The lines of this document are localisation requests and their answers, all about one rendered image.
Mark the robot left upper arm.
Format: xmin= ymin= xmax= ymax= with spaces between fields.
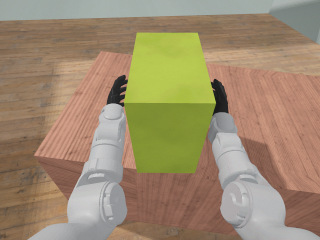
xmin=28 ymin=181 xmax=128 ymax=240

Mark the carton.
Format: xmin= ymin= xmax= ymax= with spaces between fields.
xmin=124 ymin=32 xmax=216 ymax=173

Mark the robot right forearm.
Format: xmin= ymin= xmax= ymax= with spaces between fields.
xmin=208 ymin=112 xmax=286 ymax=209

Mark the robot right upper arm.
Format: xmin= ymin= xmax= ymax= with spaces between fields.
xmin=220 ymin=180 xmax=320 ymax=240

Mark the robot left forearm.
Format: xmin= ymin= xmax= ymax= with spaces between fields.
xmin=67 ymin=103 xmax=126 ymax=218

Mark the robot left hand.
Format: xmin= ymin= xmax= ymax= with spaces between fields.
xmin=106 ymin=75 xmax=128 ymax=107

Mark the pedestal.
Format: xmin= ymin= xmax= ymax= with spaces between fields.
xmin=34 ymin=51 xmax=320 ymax=237

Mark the robot right hand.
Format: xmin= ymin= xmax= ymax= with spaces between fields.
xmin=211 ymin=79 xmax=229 ymax=116

